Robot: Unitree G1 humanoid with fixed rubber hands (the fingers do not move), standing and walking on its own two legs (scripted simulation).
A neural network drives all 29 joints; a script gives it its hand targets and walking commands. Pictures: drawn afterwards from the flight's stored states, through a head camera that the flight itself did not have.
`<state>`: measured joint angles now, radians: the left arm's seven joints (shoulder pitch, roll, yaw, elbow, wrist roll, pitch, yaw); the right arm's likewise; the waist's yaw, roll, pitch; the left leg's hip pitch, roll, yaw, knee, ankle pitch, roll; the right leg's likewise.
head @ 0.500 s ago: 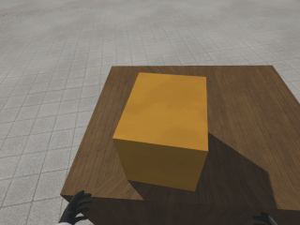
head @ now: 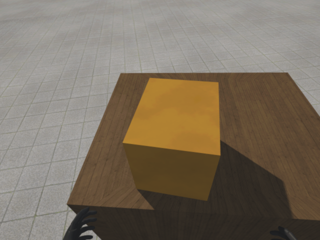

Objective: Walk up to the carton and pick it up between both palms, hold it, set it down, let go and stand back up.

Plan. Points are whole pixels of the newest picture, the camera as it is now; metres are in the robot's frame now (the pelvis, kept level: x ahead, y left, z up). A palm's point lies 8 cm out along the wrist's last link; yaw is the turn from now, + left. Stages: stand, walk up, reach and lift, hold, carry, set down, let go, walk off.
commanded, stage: stand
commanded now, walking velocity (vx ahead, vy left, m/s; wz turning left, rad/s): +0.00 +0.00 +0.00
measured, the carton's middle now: (176, 136) +0.45 -0.04 -0.01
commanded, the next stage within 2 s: none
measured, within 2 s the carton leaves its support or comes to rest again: neither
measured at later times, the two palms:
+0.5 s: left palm out of the picture +0.15 +0.25 -0.07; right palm out of the picture +0.09 -0.29 -0.08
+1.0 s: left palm out of the picture +0.14 +0.25 -0.08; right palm out of the picture +0.08 -0.29 -0.08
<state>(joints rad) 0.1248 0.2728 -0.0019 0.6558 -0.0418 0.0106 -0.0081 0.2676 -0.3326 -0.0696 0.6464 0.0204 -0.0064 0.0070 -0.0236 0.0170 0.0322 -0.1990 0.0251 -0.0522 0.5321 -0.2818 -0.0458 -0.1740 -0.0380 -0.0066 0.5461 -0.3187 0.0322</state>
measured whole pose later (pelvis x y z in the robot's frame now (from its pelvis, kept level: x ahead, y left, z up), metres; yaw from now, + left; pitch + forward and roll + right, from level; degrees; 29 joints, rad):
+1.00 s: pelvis -0.02 +0.00 +0.00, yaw +0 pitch -5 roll +0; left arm 0.12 0.27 0.00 0.75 -0.04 0.01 -0.01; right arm 0.27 -0.34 -0.07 0.68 0.02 -0.01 0.01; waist -0.02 0.02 0.03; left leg -0.20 0.03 -0.05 0.53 -0.25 -0.04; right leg -0.17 -0.04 -0.01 0.55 -0.29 0.03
